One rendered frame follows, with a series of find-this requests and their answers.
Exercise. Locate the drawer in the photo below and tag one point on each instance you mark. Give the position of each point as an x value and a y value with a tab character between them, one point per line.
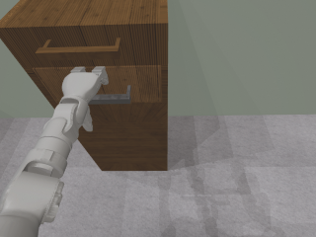
144	80

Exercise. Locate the robot left upper arm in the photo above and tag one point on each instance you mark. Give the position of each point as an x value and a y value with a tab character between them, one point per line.
33	200

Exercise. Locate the left robot forearm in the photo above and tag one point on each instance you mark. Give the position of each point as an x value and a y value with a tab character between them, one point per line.
49	156

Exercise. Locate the handle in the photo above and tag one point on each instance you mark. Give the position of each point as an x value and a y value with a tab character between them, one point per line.
78	53
112	99

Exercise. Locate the cabinet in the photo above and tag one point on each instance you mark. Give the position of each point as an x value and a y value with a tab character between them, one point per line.
125	137

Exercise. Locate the left robot hand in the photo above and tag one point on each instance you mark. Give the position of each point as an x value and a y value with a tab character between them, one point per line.
85	85

